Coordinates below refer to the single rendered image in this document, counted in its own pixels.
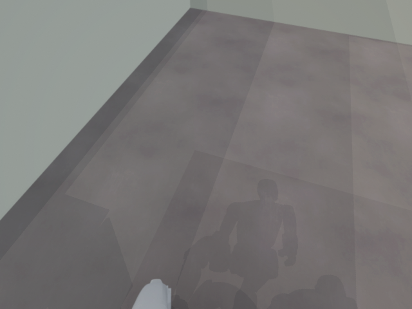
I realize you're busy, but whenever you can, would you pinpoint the robot left thigh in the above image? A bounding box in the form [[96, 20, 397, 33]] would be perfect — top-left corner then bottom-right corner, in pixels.
[[132, 283, 171, 309]]

